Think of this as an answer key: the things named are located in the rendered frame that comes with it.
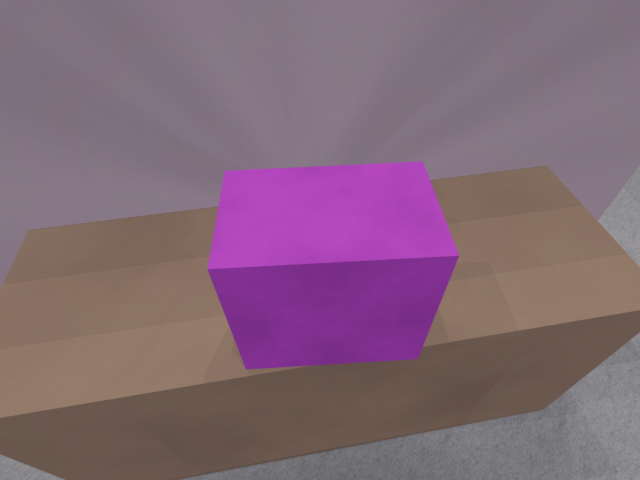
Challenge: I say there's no carton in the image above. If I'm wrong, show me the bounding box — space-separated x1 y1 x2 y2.
207 161 459 369

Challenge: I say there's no pedestal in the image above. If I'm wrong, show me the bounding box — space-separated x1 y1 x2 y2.
0 166 640 480

